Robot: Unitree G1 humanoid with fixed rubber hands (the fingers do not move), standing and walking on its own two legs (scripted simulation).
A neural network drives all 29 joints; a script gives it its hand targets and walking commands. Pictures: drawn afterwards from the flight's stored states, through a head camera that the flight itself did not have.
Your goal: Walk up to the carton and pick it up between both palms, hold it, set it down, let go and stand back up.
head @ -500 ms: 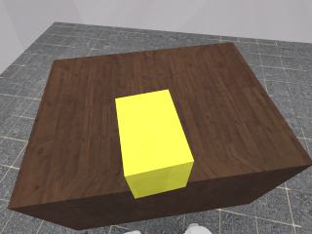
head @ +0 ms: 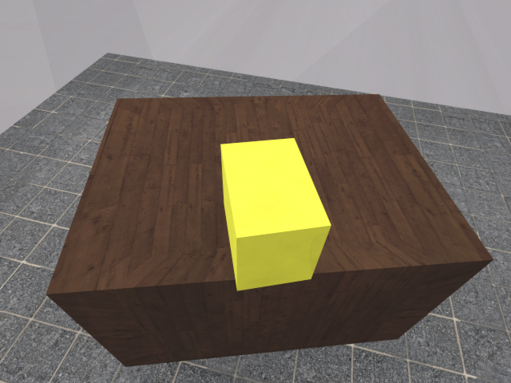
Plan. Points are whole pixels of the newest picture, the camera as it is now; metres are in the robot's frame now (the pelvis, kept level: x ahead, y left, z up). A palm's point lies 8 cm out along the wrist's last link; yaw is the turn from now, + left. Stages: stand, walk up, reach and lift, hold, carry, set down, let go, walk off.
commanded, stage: walk up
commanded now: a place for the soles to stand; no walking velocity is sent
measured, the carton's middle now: (266, 212) +0.48 -0.01 -0.06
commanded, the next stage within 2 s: none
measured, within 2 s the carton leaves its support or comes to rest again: neither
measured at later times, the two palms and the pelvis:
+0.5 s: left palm out of the picture -0.02 +0.20 -0.14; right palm out of the picture +0.03 -0.26 -0.13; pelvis +0.02 -0.03 +0.01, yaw +9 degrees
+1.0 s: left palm out of the picture -0.01 +0.15 -0.15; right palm (409, 376) +0.18 -0.26 -0.15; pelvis +0.07 -0.06 -0.01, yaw +13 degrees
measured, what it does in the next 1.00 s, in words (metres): steps on the spot: left foot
